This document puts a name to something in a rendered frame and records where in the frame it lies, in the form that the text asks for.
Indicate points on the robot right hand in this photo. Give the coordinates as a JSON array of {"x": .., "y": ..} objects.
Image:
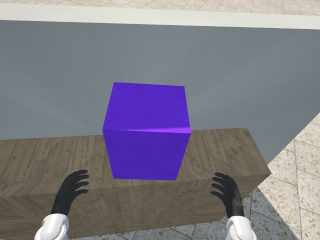
[{"x": 231, "y": 198}]

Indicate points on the robot left forearm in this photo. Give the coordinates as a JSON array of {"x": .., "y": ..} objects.
[{"x": 54, "y": 227}]

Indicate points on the robot right forearm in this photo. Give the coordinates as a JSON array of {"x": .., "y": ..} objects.
[{"x": 239, "y": 228}]

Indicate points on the pedestal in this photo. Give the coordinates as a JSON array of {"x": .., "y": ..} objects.
[{"x": 32, "y": 170}]

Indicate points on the carton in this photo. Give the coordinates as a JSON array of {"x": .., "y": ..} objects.
[{"x": 146, "y": 130}]

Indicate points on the robot left hand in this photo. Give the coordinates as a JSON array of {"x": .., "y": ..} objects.
[{"x": 67, "y": 193}]

